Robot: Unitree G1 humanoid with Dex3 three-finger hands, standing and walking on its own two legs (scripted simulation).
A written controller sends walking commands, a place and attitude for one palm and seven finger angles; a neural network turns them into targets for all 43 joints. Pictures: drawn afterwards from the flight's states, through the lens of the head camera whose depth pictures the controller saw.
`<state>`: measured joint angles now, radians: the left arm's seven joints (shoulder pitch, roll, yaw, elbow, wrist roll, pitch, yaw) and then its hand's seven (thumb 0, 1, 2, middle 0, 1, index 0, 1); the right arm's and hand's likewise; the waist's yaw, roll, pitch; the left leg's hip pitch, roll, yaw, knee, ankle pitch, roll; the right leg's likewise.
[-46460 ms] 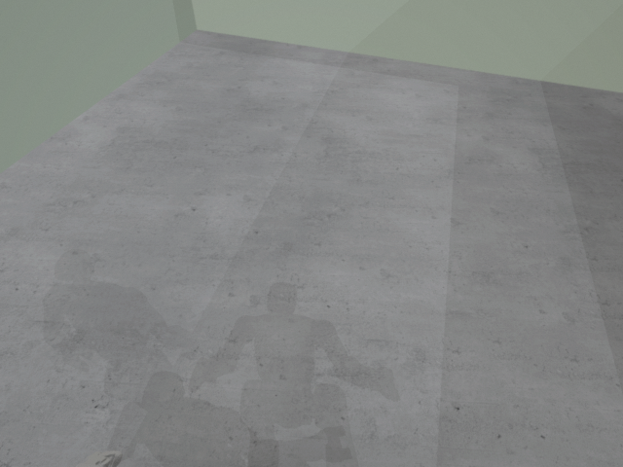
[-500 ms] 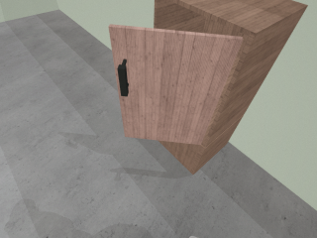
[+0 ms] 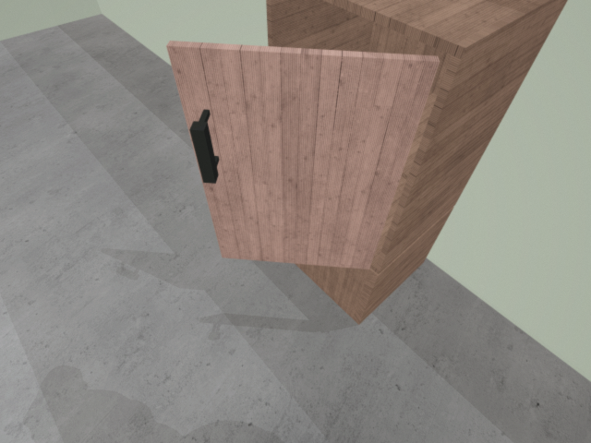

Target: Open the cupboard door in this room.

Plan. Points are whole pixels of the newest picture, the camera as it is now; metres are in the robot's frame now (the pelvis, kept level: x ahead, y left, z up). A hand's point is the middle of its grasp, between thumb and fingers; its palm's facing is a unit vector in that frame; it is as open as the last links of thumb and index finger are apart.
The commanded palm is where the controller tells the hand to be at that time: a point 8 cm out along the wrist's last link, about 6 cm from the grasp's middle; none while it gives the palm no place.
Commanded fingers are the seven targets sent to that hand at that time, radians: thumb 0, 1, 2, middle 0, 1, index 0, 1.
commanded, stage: come to a stop and stand still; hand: left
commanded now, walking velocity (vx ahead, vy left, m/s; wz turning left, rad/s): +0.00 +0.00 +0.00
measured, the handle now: (208, 146) +0.59 +0.20 +0.04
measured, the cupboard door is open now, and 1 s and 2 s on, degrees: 43 43 43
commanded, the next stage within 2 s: look again from close up in 0.74 s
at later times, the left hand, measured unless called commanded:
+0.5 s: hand out of the picture +0.02 +0.17 -0.15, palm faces +0.01 -0.97 -0.24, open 7.3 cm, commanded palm none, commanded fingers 0.00 0.90 0.90 -0.20 -0.30 -0.20 -0.30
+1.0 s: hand out of the picture +0.03 +0.16 -0.16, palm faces +0.02 -0.97 -0.22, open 7.3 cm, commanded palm none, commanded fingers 0.00 0.90 0.90 -0.20 -0.30 -0.20 -0.30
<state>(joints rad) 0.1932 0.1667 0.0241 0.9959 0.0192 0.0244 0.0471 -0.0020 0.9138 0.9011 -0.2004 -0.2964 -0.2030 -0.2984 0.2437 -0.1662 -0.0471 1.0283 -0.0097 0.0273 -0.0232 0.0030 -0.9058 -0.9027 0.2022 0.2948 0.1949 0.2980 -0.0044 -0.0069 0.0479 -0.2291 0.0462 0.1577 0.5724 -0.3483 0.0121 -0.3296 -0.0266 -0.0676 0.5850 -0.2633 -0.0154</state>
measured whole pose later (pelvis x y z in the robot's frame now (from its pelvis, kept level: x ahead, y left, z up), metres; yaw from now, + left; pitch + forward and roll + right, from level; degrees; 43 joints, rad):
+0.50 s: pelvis +0.00 -0.02 +0.01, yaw +1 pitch +0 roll +1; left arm 0.26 0.16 -0.01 1.08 0.01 -0.02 0.03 0.01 0.91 0.90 -0.20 -0.30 -0.20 -0.30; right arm 0.30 -0.18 0.00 1.07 -0.02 -0.01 -0.01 0.00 -0.91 -0.90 0.20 0.29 0.19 0.30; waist -0.01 0.04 0.03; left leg -0.14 0.04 0.15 0.42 -0.27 -0.01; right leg -0.26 -0.02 -0.08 0.48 -0.22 -0.04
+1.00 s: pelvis +0.02 -0.02 +0.01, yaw +1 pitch +0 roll +1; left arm 0.25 0.16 0.00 1.13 0.02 -0.03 0.03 0.01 0.93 0.90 -0.20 -0.30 -0.20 -0.30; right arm 0.30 -0.13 0.01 1.14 -0.01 -0.02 -0.03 0.00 -0.91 -0.90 0.20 0.29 0.19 0.30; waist -0.01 0.01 0.03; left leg -0.11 0.06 0.14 0.41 -0.29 -0.03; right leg -0.22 0.00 -0.09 0.46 -0.24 -0.05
